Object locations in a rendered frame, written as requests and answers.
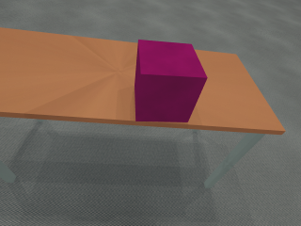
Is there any carton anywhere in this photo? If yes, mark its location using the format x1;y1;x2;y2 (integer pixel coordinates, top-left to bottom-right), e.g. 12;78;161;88
135;40;208;122

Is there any table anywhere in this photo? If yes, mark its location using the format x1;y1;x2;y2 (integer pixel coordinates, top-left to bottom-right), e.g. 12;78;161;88
0;27;286;188

